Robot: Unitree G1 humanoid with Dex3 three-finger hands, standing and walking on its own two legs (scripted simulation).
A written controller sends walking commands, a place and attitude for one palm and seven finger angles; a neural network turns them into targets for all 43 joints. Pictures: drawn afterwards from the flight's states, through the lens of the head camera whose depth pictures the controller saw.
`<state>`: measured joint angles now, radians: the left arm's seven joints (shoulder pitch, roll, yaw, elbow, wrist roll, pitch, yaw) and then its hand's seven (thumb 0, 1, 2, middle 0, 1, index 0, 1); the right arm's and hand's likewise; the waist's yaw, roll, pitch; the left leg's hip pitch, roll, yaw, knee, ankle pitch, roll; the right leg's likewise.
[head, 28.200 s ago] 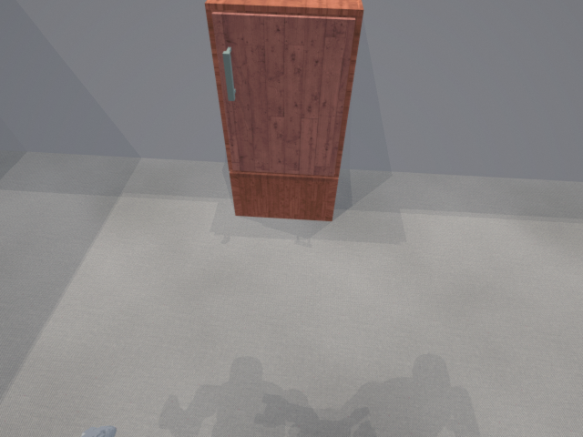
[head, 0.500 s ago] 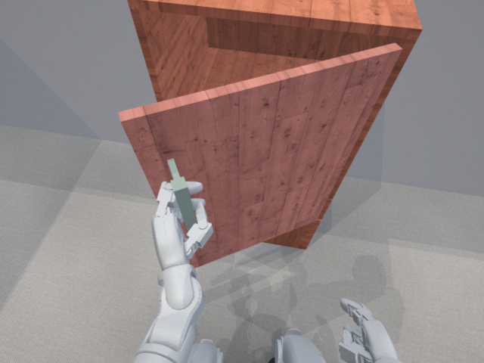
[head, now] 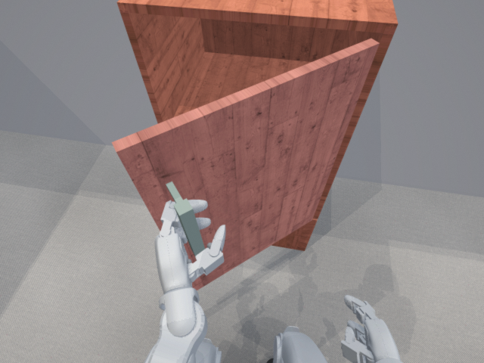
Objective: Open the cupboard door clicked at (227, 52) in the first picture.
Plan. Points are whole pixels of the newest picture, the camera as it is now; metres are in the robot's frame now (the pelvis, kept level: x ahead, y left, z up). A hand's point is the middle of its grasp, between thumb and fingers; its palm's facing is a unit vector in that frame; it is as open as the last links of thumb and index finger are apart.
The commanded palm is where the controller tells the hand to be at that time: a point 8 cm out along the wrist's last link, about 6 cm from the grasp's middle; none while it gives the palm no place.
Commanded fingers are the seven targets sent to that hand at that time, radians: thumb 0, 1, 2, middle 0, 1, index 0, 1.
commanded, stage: open thumb and fingers to let go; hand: left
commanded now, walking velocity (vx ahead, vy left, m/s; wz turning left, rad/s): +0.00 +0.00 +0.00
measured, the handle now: (186, 222) +0.33 +0.11 +0.05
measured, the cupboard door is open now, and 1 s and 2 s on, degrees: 42 44 44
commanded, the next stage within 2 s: slide the hand sideways off the handle in 0.54 s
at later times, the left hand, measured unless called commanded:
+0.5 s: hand (210, 247) +0.29 +0.06 +0.04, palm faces +0.24 -0.97 +0.00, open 14.4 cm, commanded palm +0.25 +0.12 +0.04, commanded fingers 0.00 -0.50 0.30 -0.15 -0.30 -0.15 -0.30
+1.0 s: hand (201, 270) +0.25 +0.07 +0.04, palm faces -0.24 -0.97 +0.04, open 16.0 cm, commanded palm +0.23 +0.14 +0.04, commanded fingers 0.00 -0.50 0.30 -0.15 -0.30 -0.15 -0.30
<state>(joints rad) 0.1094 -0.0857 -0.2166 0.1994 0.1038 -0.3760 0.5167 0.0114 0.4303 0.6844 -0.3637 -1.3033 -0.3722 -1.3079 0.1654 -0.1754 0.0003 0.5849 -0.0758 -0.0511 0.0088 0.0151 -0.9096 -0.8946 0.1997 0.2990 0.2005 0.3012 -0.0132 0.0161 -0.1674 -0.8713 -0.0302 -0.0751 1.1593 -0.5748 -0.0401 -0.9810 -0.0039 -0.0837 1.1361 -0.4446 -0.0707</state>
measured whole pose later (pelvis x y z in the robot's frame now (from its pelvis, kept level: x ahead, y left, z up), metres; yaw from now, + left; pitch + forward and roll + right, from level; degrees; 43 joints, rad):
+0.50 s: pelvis +0.00 +0.01 +0.00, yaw -1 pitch +16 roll +0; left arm 0.10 -0.08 -0.24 0.23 0.10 -0.39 0.50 -0.01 -0.48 0.30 -0.33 -0.85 -0.34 -0.85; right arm 0.18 -0.17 0.00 0.58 -0.08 -0.05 0.02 0.02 -0.91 -0.89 0.20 0.30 0.20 0.30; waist -0.02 0.02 -0.17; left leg -0.87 -0.03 -0.06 1.16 -0.57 -0.02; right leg -0.98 0.00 -0.07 1.13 -0.43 -0.06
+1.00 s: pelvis +0.00 +0.04 -0.01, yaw -1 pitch +16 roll +0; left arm 0.20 0.06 -0.25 0.04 -0.03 -0.33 0.00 -0.01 -0.50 0.30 -0.17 -0.35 -0.21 -0.36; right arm 0.24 -0.21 0.01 0.44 -0.01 -0.05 0.02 0.02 -0.91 -0.89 0.20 0.30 0.20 0.30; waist -0.03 0.02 -0.16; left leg -0.89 -0.05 -0.03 1.22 -0.60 0.02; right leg -1.00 -0.02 -0.04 1.17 -0.45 -0.02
